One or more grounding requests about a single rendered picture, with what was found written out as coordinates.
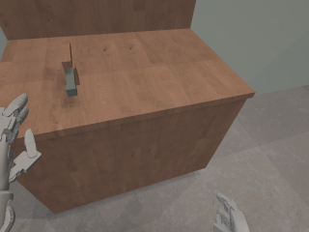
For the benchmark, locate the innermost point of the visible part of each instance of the robot left hand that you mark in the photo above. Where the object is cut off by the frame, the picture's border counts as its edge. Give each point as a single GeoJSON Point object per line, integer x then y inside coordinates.
{"type": "Point", "coordinates": [11, 119]}

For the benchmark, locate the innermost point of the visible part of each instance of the tap lever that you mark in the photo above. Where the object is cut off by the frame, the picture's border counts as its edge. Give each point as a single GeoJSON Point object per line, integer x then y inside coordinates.
{"type": "Point", "coordinates": [71, 85]}

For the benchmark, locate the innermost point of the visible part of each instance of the robot right hand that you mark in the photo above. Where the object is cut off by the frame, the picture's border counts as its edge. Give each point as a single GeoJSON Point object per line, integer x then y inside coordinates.
{"type": "Point", "coordinates": [234, 222]}

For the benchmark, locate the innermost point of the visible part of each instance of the robot left forearm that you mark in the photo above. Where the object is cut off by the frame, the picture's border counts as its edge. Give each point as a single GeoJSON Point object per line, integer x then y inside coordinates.
{"type": "Point", "coordinates": [7, 213]}

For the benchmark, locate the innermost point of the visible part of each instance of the counter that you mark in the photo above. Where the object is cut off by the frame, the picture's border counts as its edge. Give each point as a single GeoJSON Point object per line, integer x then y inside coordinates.
{"type": "Point", "coordinates": [153, 102]}

